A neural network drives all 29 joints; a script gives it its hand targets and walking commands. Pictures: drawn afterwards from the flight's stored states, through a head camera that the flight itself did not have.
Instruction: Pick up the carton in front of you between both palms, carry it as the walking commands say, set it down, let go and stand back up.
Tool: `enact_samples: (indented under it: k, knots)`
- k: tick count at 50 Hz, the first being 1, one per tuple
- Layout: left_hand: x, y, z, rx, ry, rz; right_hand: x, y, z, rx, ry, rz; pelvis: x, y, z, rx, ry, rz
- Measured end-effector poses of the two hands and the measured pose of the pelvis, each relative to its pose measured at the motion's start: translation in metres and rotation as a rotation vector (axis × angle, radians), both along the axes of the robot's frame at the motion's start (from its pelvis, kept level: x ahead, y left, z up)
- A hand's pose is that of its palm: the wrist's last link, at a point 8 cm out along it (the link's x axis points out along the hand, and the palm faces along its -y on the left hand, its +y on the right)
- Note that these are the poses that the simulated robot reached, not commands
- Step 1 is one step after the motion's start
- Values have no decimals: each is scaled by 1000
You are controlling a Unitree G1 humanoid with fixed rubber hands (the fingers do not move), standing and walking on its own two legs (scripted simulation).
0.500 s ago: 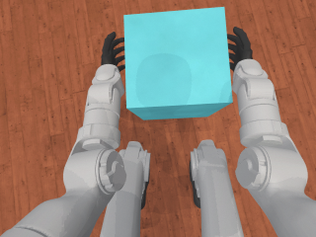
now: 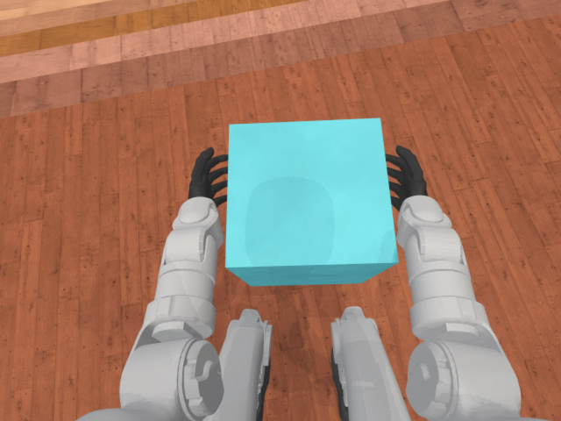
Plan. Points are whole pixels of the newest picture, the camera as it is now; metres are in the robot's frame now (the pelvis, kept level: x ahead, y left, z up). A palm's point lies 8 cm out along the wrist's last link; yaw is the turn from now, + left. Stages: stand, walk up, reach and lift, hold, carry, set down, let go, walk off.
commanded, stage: reach and lift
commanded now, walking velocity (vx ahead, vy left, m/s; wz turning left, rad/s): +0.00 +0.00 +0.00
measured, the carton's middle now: (305, 216) +0.42 -0.01 -0.11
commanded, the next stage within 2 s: hold in 1.82 s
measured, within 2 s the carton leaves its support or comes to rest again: neither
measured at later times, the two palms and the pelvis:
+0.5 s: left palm (153, 182) +0.37 +0.14 +0.12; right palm (461, 183) +0.37 -0.16 +0.12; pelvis +0.05 +0.00 +0.14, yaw -1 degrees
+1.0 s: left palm (93, 163) +0.35 +0.15 +0.21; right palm (524, 166) +0.34 -0.15 +0.21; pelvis +0.05 +0.00 +0.18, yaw -1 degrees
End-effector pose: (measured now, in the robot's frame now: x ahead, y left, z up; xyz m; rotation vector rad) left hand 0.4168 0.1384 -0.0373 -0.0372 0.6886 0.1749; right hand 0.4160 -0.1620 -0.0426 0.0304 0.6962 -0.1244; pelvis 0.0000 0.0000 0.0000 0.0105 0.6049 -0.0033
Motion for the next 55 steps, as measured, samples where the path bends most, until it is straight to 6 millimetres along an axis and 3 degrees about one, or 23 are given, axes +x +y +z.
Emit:
enact_samples:
  k: [24,38,43,55]
  knots:
    - [-40,6,150,-2,-4,-22,-45,5,152,-6,-3,-17,44,1,131,-11,-321,-5]
    - [-61,11,232,12,-32,-36,-66,10,234,-14,-32,-14,57,3,178,-16,-567,-5]
    - [-65,11,247,24,-27,-52,-72,11,249,-28,-27,-8,54,3,184,-16,-634,-4]
    - [-68,9,247,27,-8,-56,-74,9,250,-29,-7,-4,43,2,184,-14,-673,-6]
